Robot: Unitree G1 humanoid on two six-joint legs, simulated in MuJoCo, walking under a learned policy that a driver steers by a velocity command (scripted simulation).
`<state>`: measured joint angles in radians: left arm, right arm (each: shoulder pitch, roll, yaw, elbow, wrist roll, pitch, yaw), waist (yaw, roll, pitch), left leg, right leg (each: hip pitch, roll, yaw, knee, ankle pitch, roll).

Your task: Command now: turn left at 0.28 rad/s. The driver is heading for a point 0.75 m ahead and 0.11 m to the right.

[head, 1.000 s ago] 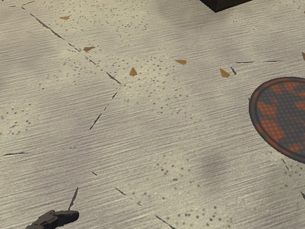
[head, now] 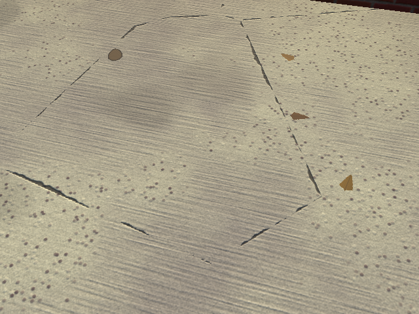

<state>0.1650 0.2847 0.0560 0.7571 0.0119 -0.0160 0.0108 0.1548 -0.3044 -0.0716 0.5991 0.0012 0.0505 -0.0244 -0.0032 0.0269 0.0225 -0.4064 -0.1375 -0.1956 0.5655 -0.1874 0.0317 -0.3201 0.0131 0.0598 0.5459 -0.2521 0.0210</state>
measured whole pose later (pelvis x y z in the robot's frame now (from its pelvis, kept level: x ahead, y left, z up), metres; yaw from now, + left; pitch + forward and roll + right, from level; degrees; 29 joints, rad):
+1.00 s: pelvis +0.23 +0.05 -0.01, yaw +0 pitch +2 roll +0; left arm 0.44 0.30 0.05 0.88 -0.02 -0.05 0.00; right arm 0.02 -0.26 -0.04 0.62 0.00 -0.09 0.03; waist 0.08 -0.01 0.05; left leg -0.49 0.01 0.04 0.59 -0.12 0.04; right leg -0.05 -0.03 0.05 0.71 -0.49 0.00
